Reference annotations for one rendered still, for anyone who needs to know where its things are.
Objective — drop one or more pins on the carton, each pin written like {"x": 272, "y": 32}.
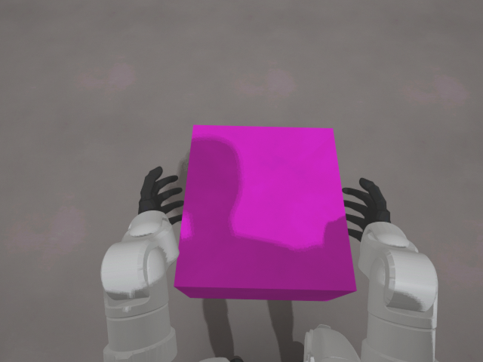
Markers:
{"x": 263, "y": 216}

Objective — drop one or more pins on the left robot hand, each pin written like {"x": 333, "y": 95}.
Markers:
{"x": 151, "y": 200}

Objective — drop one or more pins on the right robot forearm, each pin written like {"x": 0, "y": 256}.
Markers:
{"x": 402, "y": 297}

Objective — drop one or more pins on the right robot hand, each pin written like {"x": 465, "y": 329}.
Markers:
{"x": 375, "y": 211}

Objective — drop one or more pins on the robot right thigh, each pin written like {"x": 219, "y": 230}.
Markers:
{"x": 325, "y": 345}

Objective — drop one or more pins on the left robot forearm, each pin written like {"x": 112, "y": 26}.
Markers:
{"x": 135, "y": 291}

